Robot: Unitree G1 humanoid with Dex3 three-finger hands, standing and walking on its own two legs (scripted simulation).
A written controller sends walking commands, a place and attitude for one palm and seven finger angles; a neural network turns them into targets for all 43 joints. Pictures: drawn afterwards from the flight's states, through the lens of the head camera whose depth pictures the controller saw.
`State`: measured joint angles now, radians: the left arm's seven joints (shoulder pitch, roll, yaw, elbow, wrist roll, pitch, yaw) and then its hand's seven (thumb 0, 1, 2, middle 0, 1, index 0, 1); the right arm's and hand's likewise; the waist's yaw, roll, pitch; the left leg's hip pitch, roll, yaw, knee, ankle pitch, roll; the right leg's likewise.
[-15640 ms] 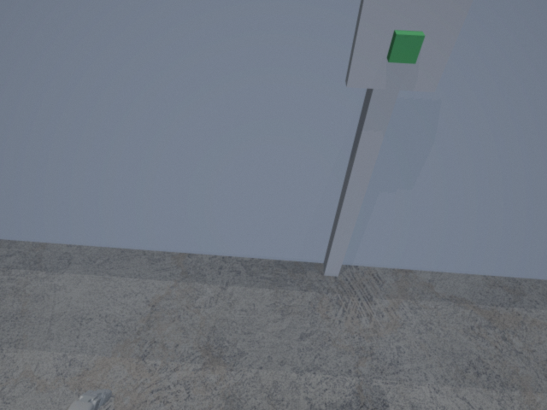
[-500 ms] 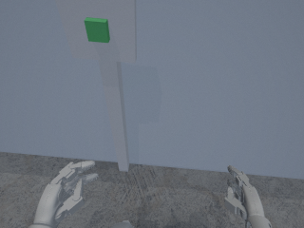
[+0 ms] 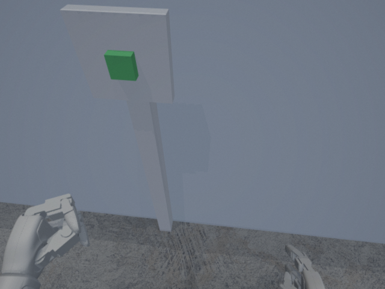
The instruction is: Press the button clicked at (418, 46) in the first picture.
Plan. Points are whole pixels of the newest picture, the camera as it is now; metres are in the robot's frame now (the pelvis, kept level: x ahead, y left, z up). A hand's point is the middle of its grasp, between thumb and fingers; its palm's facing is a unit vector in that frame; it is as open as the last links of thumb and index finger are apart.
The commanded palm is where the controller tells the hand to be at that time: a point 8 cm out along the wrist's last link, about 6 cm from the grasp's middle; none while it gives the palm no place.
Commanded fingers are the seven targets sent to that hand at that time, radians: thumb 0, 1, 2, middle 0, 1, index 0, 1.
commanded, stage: raise the hand and make a fist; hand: left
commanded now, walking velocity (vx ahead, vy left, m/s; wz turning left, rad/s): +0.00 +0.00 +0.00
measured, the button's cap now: (122, 64) +0.49 +0.19 +0.23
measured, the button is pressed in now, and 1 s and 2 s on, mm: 0 0 0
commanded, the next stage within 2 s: aim a knuckle at the button in 1.10 s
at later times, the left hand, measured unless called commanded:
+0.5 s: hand (70, 204) +0.20 +0.20 +0.18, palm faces +0.01 -0.99 -0.11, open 3.1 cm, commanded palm +0.17 +0.25 +0.20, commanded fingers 0.00 0.90 0.90 -1.30 -1.50 -1.30 -1.50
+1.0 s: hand (53, 184) +0.21 +0.20 +0.22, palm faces +0.05 -0.99 -0.11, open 3.1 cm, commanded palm +0.18 +0.25 +0.23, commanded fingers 0.00 0.90 0.90 -1.30 -1.50 -1.30 -1.50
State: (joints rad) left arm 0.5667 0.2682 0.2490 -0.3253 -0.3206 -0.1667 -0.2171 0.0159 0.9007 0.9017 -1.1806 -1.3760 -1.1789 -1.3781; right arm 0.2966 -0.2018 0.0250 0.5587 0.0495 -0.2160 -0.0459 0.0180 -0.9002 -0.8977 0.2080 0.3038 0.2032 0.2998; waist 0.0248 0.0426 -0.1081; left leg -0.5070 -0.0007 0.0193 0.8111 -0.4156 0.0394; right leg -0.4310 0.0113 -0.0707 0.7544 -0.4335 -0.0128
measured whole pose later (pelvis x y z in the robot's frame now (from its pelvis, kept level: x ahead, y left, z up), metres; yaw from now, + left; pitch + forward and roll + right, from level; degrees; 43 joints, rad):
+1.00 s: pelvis -0.02 -0.01 +0.03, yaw +1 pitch -4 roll +0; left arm 0.15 0.36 0.35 -0.35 -0.35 0.25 -0.28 0.02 0.90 0.90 -1.30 -1.50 -1.30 -1.50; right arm 0.20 -0.26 0.08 0.61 0.08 -0.25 -0.08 0.02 -0.90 -0.90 0.21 0.30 0.20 0.30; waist 0.06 0.05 -0.05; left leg -0.20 -0.01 0.01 0.54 -0.27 0.02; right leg -0.14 0.01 -0.07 0.52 -0.31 -0.03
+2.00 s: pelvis -0.01 -0.01 +0.03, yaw +0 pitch -2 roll +0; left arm -0.27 0.31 0.26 0.12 -0.25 0.19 -0.19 0.02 0.90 0.90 -1.30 -1.50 -1.30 -1.50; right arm 0.21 -0.26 0.07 0.64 0.08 -0.16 -0.09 0.02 -0.90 -0.90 0.21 0.30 0.20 0.30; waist 0.02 0.04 -0.02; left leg -0.20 -0.01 0.03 0.49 -0.26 0.02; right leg -0.16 0.01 -0.06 0.49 -0.30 -0.03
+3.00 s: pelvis -0.01 -0.01 +0.03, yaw +0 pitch +0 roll +0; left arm -0.50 0.32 0.23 0.44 -0.22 0.08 -0.18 0.01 0.90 0.90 -1.30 -1.50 -1.30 -1.50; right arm 0.23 -0.27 0.05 0.65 0.08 -0.09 -0.09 0.02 -0.90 -0.90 0.21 0.30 0.20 0.30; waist 0.00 0.03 -0.03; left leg -0.24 -0.01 0.03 0.49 -0.25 0.03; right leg -0.19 0.01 -0.06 0.47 -0.28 -0.03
